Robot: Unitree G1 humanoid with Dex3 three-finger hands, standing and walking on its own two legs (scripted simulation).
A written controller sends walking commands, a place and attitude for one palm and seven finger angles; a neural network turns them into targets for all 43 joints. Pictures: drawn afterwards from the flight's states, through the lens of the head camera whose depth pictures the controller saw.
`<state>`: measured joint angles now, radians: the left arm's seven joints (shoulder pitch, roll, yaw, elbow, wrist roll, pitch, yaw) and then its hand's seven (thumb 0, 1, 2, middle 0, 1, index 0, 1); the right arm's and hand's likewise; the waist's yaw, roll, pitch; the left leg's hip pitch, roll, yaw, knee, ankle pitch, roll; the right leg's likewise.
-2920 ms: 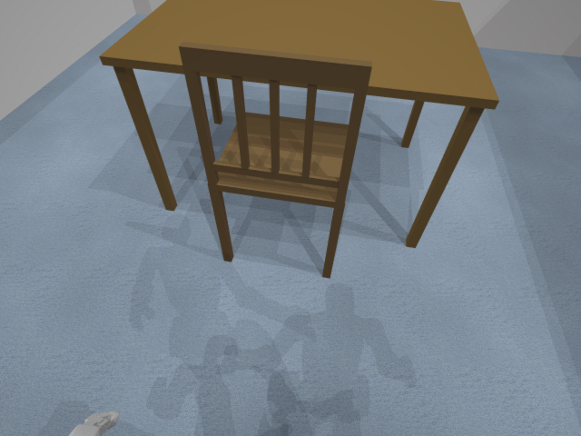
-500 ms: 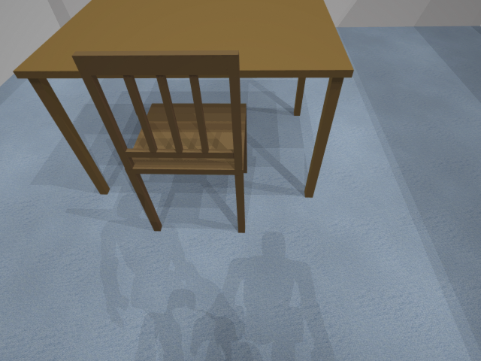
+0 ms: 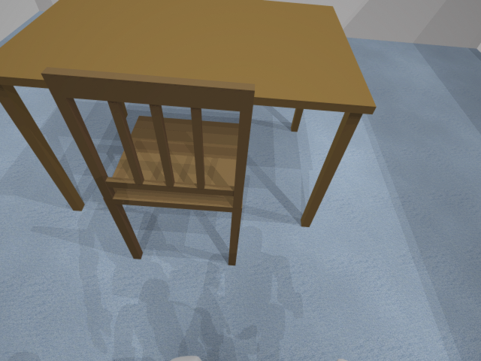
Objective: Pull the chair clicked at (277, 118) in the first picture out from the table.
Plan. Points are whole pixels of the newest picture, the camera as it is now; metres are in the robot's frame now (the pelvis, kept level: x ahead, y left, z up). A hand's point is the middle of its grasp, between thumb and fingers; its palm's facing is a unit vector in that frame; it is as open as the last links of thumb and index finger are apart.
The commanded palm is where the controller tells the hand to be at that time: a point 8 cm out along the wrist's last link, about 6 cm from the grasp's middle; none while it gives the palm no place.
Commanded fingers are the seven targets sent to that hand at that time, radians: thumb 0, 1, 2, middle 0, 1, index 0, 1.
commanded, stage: take the last steps up to it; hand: left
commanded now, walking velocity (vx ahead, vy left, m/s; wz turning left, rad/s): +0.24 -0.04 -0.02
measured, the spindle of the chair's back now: (163, 148) +0.61 +0.25 -0.07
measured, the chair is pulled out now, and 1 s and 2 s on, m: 0.00 0.00 0.00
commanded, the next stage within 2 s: come to a stop and stand still in 0.22 s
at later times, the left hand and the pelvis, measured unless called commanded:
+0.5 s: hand (176, 307) +0.24 +0.15 -0.15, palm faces +0.04 -0.98 -0.21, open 7.2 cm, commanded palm none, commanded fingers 0.00 0.90 0.90 -0.20 -0.30 -0.20 -0.30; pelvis +0.16 -0.03 +0.01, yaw +2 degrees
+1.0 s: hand out of the picture +0.13 +0.21 -0.16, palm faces +0.07 -0.98 -0.19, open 7.4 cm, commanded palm none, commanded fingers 0.00 0.90 0.90 -0.20 -0.30 -0.20 -0.30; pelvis +0.14 +0.02 +0.02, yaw +1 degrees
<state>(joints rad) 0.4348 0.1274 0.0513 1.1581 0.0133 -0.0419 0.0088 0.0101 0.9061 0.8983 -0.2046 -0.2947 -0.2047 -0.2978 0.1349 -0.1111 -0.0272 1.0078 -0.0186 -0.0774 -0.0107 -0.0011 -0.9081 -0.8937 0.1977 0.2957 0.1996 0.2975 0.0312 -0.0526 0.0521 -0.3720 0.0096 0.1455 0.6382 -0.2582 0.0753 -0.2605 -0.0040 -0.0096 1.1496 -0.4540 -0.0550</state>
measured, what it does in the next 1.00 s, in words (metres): walks ahead: right foot, then left foot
